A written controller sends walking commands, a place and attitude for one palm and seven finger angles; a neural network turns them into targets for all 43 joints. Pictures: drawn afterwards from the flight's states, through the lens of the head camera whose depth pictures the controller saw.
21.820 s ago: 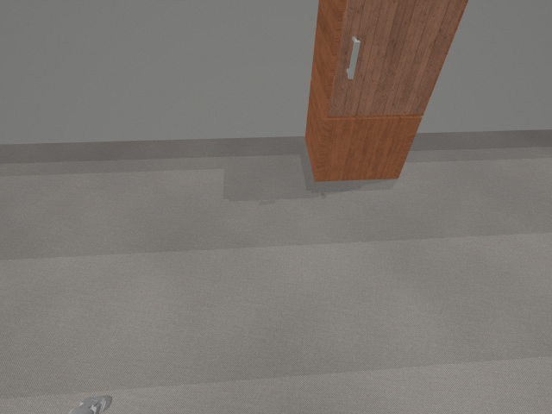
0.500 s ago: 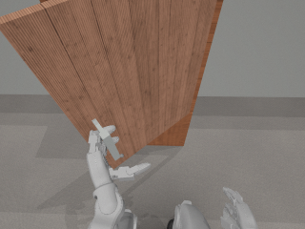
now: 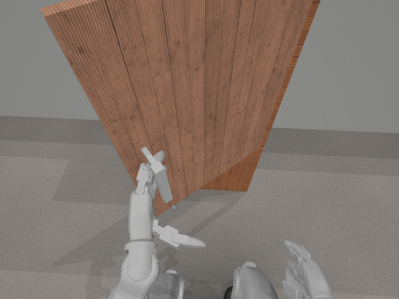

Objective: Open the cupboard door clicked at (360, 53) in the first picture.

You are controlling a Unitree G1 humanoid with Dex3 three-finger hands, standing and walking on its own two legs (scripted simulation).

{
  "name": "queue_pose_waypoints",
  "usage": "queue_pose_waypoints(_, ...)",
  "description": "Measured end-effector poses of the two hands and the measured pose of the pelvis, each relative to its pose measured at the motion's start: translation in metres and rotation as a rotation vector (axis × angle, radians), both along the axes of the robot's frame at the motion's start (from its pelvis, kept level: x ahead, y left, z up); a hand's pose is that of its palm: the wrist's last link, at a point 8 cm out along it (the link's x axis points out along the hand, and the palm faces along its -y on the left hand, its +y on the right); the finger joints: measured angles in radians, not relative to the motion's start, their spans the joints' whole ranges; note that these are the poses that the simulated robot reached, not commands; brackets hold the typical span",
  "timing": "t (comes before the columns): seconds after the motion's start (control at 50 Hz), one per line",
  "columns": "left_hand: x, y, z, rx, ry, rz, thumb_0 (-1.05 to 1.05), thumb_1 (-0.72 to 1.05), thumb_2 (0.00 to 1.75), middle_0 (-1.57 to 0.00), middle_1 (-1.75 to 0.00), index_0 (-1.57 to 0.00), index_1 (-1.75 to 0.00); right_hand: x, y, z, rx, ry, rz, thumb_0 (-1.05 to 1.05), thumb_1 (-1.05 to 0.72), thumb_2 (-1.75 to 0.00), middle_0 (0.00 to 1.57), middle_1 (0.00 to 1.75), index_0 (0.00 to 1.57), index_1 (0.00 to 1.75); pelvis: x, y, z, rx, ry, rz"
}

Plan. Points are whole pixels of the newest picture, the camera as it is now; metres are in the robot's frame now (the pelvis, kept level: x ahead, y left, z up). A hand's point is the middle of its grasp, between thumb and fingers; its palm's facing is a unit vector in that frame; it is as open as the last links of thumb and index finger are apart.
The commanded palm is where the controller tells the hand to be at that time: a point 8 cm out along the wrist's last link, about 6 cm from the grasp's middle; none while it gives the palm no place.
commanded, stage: slide the hand sideways off the handle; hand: left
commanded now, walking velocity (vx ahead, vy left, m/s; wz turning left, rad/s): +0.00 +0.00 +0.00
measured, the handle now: (157, 176) +0.35 +0.11 +0.03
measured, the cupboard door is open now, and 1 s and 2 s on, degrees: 39 42 42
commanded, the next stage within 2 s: draw the hand back to the body in 1.08 s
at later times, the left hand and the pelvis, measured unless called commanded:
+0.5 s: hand (162, 230) +0.24 +0.09 +0.03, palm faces -0.08 -1.00 -0.02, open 16.3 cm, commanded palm +0.21 +0.14 +0.03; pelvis +0.01 +0.02 -0.01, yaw -1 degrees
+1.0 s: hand (136, 249) +0.21 +0.12 +0.03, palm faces -0.03 -1.00 -0.05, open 16.3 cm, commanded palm +0.17 +0.18 +0.03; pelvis +0.02 +0.00 -0.02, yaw -1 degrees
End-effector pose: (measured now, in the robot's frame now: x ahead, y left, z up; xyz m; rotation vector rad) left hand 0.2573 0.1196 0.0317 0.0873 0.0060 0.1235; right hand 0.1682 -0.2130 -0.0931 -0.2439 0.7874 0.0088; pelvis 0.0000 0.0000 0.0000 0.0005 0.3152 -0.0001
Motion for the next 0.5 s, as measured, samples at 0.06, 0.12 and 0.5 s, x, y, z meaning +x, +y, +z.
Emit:
queue_pose_waypoints(0.06, -0.005, 0.007, 0.001, 0.015, 0.007, -0.188, -0.01, -0.50, 0.30, -0.21, -0.38, -0.14, -0.41, -0.002, 0.001, 0.000, 0.001, -0.008, -0.009, 0.01, -0.91, -0.89, 0.20, 0.30, 0.21, 0.30, -0.001, 0.005, -0.002, -0.008, -0.008, 0.005)
queue_pose_waypoints(0.12, -0.009, 0.006, 0.002, -0.060, 0.032, -0.274, -0.02, -0.50, 0.30, -0.18, -0.35, -0.12, -0.36, -0.002, 0.002, 0.003, 0.008, -0.030, -0.034, 0.01, -0.91, -0.89, 0.20, 0.30, 0.20, 0.30, -0.001, 0.011, -0.002, -0.014, -0.017, 0.003)
queue_pose_waypoints(0.5, -0.032, 0.021, -0.002, -0.067, 0.061, -0.198, -0.02, -0.50, 0.30, -0.15, -0.30, -0.17, -0.31, 0.018, 0.020, 0.005, 0.028, -0.068, -0.021, 0.01, -0.91, -0.89, 0.20, 0.30, 0.20, 0.30, 0.007, 0.019, -0.013, -0.015, 0.015, -0.016)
